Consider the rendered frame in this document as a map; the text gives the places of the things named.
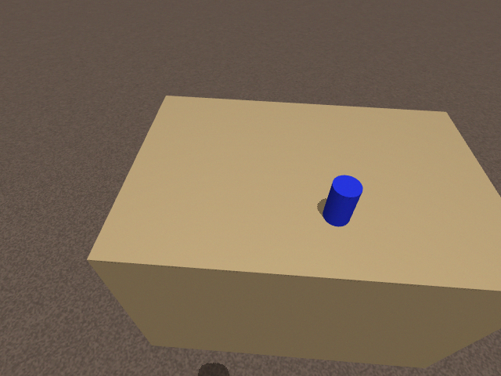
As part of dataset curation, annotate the can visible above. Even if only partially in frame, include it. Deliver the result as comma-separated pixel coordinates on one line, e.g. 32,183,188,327
323,175,363,226

